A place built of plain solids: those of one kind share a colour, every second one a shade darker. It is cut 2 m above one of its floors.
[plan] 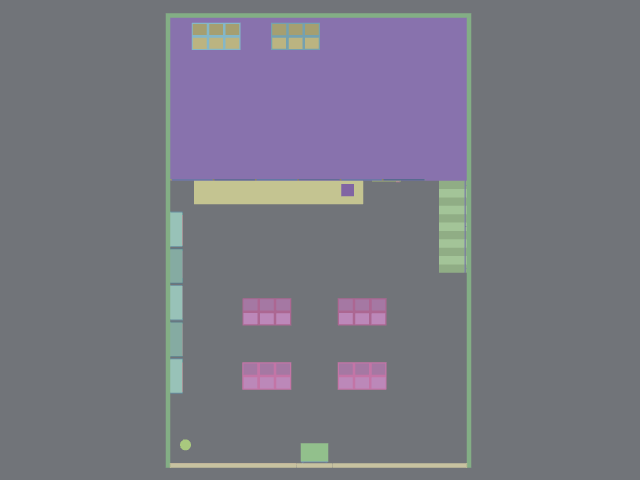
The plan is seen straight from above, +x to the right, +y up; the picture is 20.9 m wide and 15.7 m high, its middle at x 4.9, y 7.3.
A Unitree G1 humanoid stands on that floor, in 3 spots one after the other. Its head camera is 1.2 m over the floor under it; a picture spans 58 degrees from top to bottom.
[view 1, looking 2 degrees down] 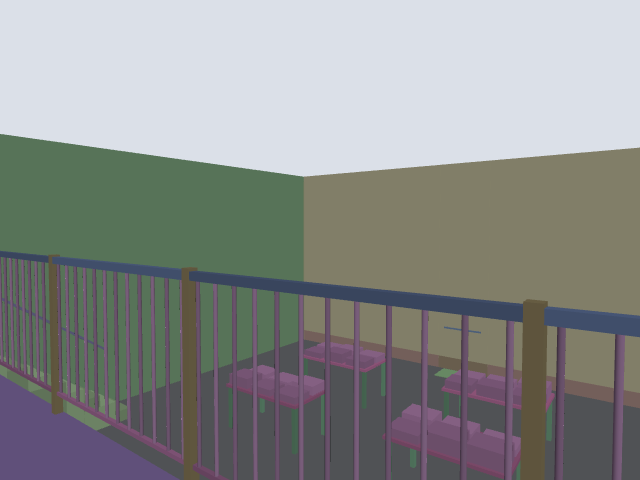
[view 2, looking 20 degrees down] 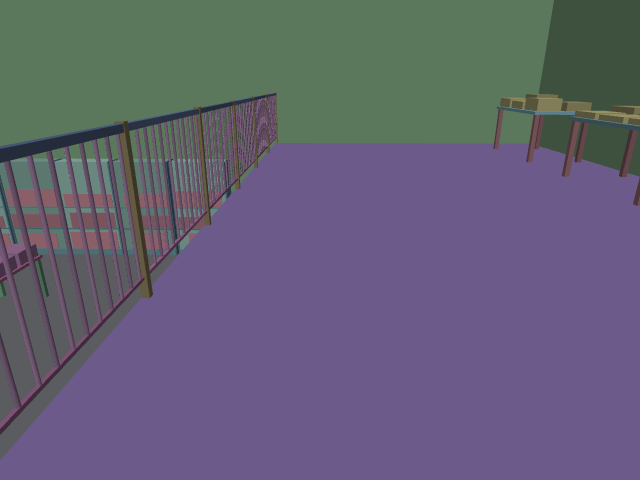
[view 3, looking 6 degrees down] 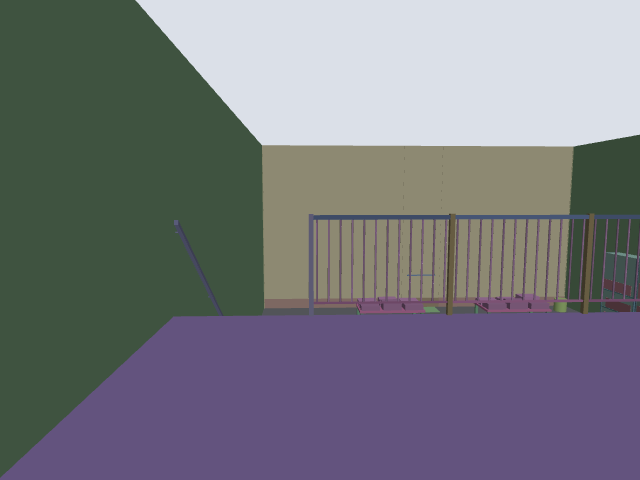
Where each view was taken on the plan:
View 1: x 1.20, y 10.44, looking -53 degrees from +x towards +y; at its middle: window_wall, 13.08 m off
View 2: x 9.25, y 10.34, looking -179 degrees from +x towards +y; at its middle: upper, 3.51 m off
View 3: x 8.40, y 13.47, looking -92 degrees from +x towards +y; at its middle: window_wall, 13.55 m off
